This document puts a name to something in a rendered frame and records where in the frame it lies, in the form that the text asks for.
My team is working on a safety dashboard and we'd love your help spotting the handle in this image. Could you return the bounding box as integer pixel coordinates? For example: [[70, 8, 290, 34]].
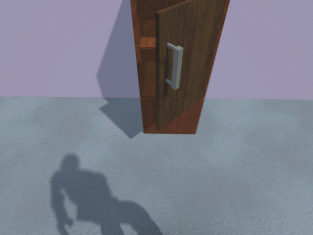
[[165, 43, 184, 90]]

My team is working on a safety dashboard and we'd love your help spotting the cupboard door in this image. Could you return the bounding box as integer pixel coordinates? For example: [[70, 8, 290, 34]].
[[155, 0, 227, 130]]

